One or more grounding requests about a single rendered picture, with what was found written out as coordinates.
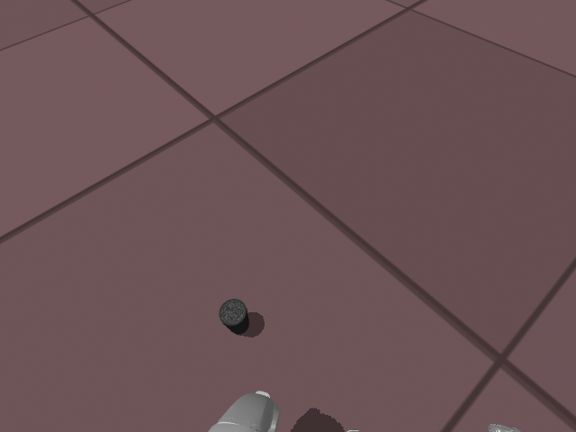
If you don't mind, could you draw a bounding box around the cup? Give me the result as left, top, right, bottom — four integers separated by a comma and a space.
219, 299, 249, 335

